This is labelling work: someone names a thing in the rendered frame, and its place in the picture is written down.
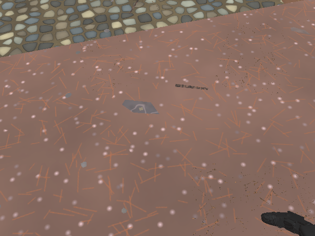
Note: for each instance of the right robot hand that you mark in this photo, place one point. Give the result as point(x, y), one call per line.
point(291, 221)

